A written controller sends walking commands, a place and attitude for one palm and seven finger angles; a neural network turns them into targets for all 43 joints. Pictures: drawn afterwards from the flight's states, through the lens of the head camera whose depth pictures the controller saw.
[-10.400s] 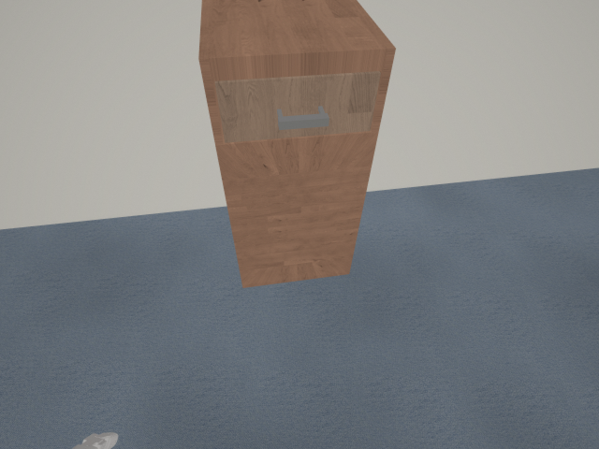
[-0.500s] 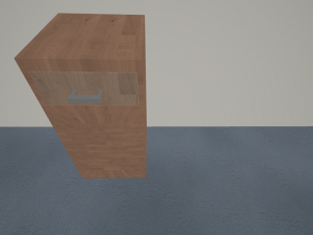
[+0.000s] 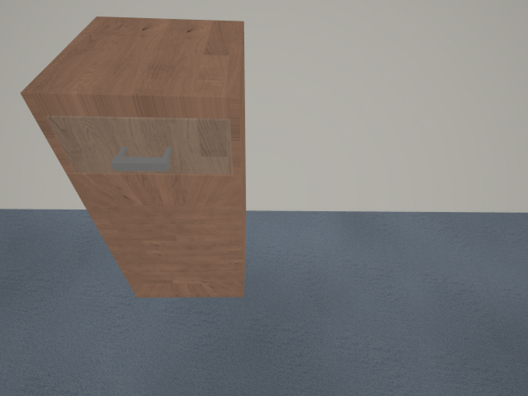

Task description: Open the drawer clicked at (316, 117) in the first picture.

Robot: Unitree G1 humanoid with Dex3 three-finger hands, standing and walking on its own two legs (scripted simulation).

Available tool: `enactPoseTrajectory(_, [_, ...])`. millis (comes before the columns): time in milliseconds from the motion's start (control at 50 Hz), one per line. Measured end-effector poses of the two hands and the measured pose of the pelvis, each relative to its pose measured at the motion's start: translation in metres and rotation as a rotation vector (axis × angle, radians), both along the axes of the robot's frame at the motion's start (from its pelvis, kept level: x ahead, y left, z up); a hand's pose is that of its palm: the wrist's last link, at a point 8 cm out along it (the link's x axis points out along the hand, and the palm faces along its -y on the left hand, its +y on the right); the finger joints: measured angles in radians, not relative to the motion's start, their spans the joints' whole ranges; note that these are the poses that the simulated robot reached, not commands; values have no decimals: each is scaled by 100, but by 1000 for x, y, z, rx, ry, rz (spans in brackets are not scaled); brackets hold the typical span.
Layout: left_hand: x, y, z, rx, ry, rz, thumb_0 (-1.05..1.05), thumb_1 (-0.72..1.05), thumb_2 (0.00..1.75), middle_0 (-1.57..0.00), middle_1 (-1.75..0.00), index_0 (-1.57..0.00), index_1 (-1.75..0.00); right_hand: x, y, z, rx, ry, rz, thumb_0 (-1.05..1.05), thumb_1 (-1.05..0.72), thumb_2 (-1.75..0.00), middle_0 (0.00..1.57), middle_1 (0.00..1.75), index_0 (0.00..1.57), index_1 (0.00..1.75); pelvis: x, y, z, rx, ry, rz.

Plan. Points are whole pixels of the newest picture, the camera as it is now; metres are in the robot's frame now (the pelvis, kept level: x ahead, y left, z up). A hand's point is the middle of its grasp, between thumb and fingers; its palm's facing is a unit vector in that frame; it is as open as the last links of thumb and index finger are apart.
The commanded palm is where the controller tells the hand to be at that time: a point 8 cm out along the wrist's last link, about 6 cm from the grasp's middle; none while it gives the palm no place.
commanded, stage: look again from close up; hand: left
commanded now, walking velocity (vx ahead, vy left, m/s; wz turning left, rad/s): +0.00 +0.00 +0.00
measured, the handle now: (143, 157) +0.59 +0.31 +0.00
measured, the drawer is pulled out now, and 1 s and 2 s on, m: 0.00 0.00 0.00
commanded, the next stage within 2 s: shuffle to correct the standing spot in 0.24 s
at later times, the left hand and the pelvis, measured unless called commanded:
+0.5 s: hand out of the picture +0.00 +0.16 -0.18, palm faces +0.09 -0.98 -0.16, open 7.4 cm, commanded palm none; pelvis +0.01 +0.00 +0.00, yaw +1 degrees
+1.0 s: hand out of the picture +0.13 +0.21 -0.17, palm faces +0.12 -0.96 -0.25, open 7.2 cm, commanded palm none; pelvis +0.10 +0.02 +0.00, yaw +4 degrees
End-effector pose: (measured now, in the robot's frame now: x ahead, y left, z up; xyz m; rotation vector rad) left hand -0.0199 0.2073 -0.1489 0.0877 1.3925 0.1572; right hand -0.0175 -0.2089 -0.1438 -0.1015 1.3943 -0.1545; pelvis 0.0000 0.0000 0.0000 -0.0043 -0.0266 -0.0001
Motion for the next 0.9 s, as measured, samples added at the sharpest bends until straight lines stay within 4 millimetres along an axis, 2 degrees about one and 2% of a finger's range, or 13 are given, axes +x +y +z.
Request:
enactPoseTrajectory(460, [10, 3, 1, 7, 2, 11, 1, 91, 90, -20, -30, -20, -30, 14, -2, -1, 1, 7, 20, 0, -91, -90, 20, 30, 20, 30, 11, 1, -1, 0, 10, 9])
enactPoseTrajectory(540, [13, 10, -3, 6, -5, 52, 1, 91, 90, -20, -30, -20, -30, 19, -2, -2, -10, 32, 40, 0, -91, -90, 20, 30, 20, 30, 18, 6, -4, -8, 19, 30])
enactPoseTrajectory(640, [19, 28, -11, -5, 15, 78, 1, 91, 90, -20, -30, -20, -30, 34, 5, 3, -46, 21, 50, 0, -91, -90, 20, 30, 20, 30, 32, 22, -7, -1, 25, 40])
enactPoseTrajectory(700, [33, 38, -6, 2, 26, 50, 1, 91, 90, -20, -30, -20, -30, 40, 11, 7, -50, 7, 32, 0, -91, -90, 20, 30, 20, 30, 42, 27, -4, -2, 37, 32])
enactPoseTrajectory(780, [68, 44, 5, 17, -15, 20, 1, 91, 90, -19, -30, -20, -30, 45, 22, 8, -20, 30, 25, 0, -91, -90, 20, 30, 20, 30, 57, 29, 1, 5, 51, 31])
enactPoseTrajectory(900, [120, 47, 10, 85, -98, 11, 2, 93, 90, -19, -30, -20, -30, 61, 30, -14, 45, 85, 22, 0, -91, -90, 20, 30, 20, 30, 86, 24, -8, 29, 43, 32])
